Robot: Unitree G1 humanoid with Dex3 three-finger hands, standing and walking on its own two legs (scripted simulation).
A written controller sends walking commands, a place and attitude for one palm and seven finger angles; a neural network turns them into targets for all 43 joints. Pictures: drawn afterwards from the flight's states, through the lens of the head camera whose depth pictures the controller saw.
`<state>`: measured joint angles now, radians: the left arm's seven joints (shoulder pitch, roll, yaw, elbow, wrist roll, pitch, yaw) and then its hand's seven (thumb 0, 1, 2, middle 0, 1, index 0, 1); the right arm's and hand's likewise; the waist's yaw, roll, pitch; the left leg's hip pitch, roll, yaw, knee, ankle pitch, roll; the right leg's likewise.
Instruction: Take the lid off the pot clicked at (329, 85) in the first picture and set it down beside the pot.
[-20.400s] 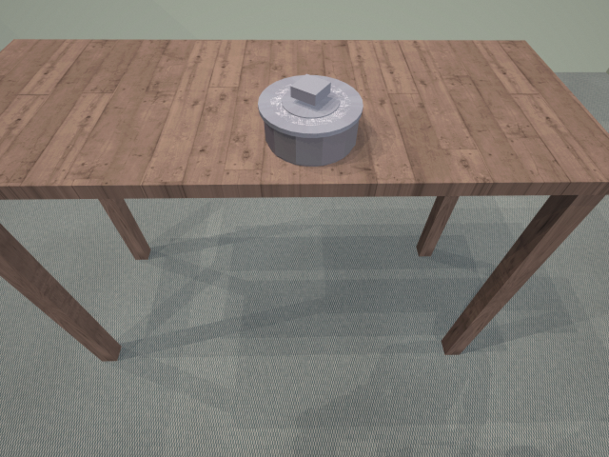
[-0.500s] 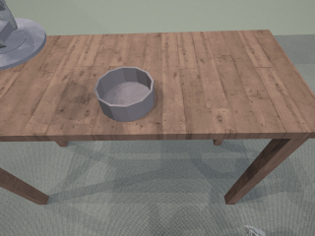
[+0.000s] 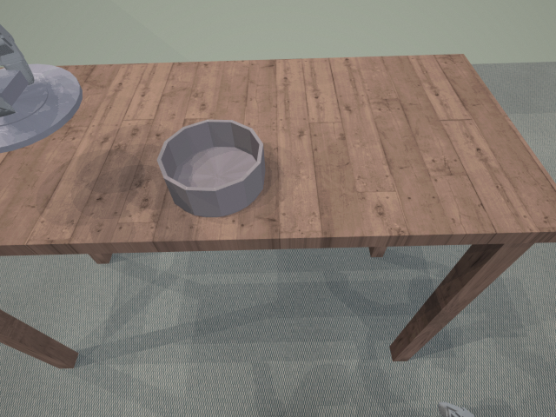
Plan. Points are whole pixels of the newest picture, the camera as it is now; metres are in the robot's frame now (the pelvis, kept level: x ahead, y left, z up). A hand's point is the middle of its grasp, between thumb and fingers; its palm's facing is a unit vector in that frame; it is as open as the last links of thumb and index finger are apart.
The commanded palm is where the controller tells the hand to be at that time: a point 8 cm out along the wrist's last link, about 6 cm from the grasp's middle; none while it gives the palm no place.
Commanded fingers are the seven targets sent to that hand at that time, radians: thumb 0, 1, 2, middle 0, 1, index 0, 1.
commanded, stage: lower the lid onto the table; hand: left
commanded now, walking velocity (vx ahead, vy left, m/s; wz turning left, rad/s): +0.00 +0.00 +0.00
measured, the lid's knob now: out of the picture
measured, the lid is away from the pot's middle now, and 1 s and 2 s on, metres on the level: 0.24 0.24 0.24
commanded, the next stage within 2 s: none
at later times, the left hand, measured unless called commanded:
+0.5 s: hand (0, 116) +0.44 +0.33 +0.23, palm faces -0.27 -0.13 -0.95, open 8.3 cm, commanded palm +0.43 +0.33 +0.29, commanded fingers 0.00 0.51 1.14 -0.85 -0.97 -0.85 -0.94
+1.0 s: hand (22, 139) +0.43 +0.32 +0.19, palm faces -0.33 -0.13 -0.93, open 8.3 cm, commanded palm +0.44 +0.32 +0.26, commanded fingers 0.00 0.51 1.14 -0.85 -0.97 -0.85 -0.94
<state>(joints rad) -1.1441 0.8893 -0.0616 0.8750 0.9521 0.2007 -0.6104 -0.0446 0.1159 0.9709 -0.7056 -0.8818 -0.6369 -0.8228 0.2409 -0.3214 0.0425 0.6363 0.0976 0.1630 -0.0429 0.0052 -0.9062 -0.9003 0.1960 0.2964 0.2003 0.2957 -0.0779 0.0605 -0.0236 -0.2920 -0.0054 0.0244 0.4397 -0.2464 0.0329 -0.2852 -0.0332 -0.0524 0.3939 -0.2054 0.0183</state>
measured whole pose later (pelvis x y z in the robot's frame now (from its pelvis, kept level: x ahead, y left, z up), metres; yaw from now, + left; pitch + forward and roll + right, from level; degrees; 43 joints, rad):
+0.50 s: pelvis +0.00 +0.01 +0.00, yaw +1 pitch +6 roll -1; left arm -1.11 0.85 -0.09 0.92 0.94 0.15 -0.57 -0.04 0.12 0.97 -0.71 -0.88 -0.63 -0.82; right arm 0.25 -0.30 0.05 0.65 0.09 0.15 -0.04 0.00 -0.91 -0.90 0.20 0.30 0.20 0.30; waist -0.08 0.05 -0.03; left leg -0.31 -0.02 0.02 0.46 -0.25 0.04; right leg -0.29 -0.05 -0.06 0.40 -0.20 0.03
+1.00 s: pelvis -0.01 +0.01 +0.00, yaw +1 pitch +6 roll -1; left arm -1.10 0.82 -0.11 1.00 0.94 0.10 -0.54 -0.04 0.12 0.97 -0.71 -0.88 -0.63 -0.82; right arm 0.25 -0.31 0.04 0.67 0.09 0.14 -0.06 0.00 -0.91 -0.90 0.20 0.30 0.20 0.30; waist -0.09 0.04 -0.03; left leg -0.34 -0.01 0.01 0.48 -0.25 0.04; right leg -0.32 -0.04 -0.06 0.42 -0.21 0.02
